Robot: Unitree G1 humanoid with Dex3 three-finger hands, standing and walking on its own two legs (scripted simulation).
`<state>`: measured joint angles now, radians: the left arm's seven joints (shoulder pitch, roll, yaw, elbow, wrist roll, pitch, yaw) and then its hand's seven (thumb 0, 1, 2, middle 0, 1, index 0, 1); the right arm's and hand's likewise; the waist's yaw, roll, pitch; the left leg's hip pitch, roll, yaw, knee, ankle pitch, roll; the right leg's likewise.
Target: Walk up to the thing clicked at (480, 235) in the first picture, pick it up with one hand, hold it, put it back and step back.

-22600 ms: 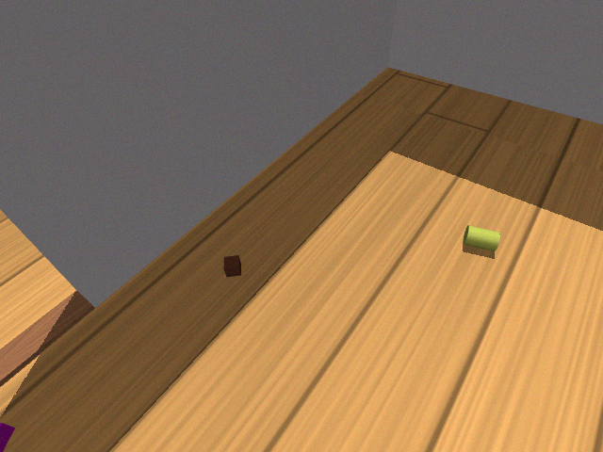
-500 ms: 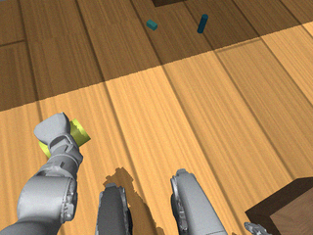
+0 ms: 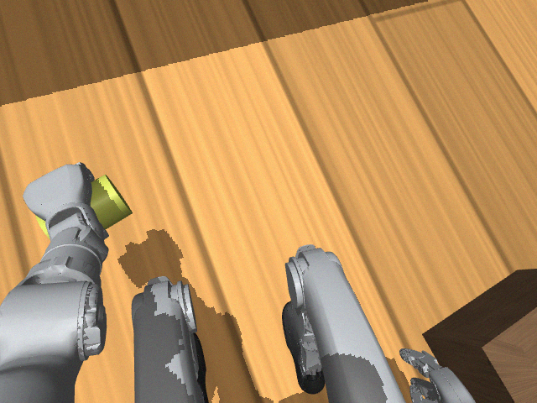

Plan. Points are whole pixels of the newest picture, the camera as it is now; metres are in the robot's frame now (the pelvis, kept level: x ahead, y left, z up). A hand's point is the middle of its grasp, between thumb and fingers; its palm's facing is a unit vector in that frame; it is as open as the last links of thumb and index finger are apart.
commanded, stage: crouch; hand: left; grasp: from above
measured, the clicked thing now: (87, 212) +0.45 +0.25 -0.21
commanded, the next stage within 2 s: lower in 0.66 s
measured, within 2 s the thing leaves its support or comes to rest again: rests again in 1.88 s
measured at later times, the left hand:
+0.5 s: hand (94, 210) +0.46 +0.25 -0.24, palm faces -0.39 -0.18 -0.90, open 10.3 cm
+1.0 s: hand (101, 210) +0.47 +0.25 -0.28, palm faces -0.41 -0.19 -0.89, open 10.3 cm
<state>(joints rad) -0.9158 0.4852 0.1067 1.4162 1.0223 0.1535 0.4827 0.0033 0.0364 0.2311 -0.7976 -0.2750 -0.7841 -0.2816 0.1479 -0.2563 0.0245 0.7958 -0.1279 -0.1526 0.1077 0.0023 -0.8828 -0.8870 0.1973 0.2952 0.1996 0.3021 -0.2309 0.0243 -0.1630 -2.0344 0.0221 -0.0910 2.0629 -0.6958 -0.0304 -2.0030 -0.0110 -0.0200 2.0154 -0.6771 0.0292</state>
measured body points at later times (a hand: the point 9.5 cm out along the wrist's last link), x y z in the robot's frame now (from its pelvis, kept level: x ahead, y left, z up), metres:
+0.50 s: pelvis -0.02 +0.00 -0.08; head +0.22 +0.03 +0.31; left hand +0.48 +0.25 -0.18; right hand -0.01 -0.26 -0.19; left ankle +0.07 +0.13 -0.40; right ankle +0.08 -0.13 -0.40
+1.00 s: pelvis -0.01 +0.00 -0.11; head +0.25 +0.04 +0.26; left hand +0.49 +0.26 -0.23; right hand -0.01 -0.27 -0.21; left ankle +0.07 +0.13 -0.40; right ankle +0.08 -0.13 -0.40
